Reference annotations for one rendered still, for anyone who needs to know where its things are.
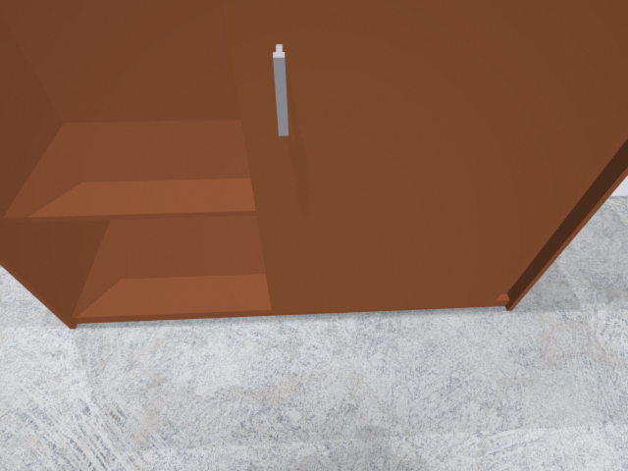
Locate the handle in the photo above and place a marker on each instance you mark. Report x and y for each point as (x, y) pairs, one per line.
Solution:
(281, 89)

